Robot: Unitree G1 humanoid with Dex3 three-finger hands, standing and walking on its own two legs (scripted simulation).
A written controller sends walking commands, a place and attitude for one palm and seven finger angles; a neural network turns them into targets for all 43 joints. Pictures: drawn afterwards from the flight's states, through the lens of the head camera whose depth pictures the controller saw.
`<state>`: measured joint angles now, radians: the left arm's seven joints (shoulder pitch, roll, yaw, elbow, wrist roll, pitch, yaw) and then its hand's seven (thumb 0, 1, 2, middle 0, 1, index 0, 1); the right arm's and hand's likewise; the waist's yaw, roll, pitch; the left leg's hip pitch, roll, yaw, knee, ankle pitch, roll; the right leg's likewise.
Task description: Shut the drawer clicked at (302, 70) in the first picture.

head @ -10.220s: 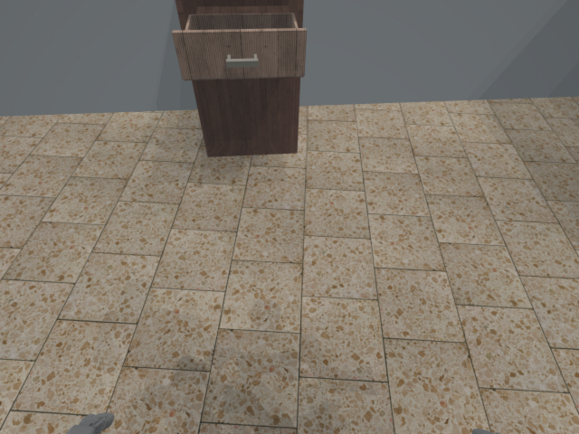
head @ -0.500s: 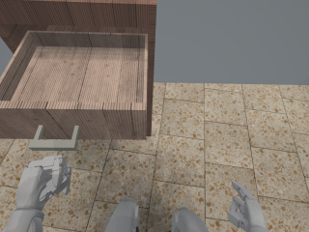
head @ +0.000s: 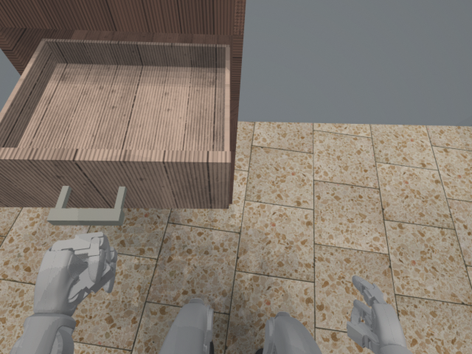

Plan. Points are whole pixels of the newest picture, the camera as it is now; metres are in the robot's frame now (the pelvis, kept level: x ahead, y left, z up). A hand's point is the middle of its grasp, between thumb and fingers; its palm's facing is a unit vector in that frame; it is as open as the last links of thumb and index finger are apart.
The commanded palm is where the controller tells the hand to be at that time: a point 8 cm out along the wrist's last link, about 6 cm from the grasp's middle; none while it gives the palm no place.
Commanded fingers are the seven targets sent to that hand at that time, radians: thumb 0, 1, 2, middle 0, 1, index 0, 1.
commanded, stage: push the drawer shut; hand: left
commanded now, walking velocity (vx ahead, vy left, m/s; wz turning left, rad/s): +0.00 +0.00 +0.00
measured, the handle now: (90, 204) +0.33 +0.26 +0.03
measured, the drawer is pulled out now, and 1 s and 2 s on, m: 0.30 0.22 0.11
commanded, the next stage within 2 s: none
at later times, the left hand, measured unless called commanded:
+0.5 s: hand (102, 251) +0.26 +0.22 +0.03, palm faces +0.06 -1.00 -0.05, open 2.9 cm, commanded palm +0.27 +0.27 +0.04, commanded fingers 0.00 0.90 0.90 -1.40 -1.60 -1.40 -1.60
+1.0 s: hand (115, 205) +0.34 +0.22 +0.03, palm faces +0.07 -1.00 -0.05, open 3.0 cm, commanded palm +0.33 +0.27 +0.04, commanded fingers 0.00 0.90 0.90 -1.40 -1.60 -1.40 -1.60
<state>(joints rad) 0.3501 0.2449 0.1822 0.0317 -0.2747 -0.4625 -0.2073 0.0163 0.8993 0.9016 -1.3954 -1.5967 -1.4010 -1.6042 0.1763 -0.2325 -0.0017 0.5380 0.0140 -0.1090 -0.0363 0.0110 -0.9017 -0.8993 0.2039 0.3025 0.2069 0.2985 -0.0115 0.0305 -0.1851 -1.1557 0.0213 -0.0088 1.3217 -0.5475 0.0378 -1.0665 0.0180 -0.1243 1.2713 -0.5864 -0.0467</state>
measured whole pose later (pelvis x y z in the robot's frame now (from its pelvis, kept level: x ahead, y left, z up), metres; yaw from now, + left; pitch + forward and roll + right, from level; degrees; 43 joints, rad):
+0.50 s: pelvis +0.00 +0.00 +0.00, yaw +0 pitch +22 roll -4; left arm 0.19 0.28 0.23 0.16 -0.29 -0.46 -0.25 -0.03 0.83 0.92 -1.40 -1.60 -1.40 -1.60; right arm 0.19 -0.25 0.01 0.57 0.01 -0.10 -0.05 0.01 -0.90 -0.90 0.20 0.30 0.21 0.30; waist -0.01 0.03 -0.18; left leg -1.17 0.02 -0.02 1.32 -0.54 0.04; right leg -1.08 0.02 -0.13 1.27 -0.58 -0.04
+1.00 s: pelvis -0.02 +0.00 +0.00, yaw +0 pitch +22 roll -4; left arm -0.19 0.32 0.25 0.49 -0.23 -0.43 -0.21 -0.03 0.84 0.96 -1.40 -1.60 -1.40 -1.60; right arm 0.21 -0.26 0.04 0.61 0.02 -0.08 -0.06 0.01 -0.90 -0.90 0.20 0.30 0.21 0.30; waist -0.03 0.02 -0.16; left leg -1.17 0.02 -0.01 1.29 -0.50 0.04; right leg -1.08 0.02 -0.12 1.24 -0.54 -0.04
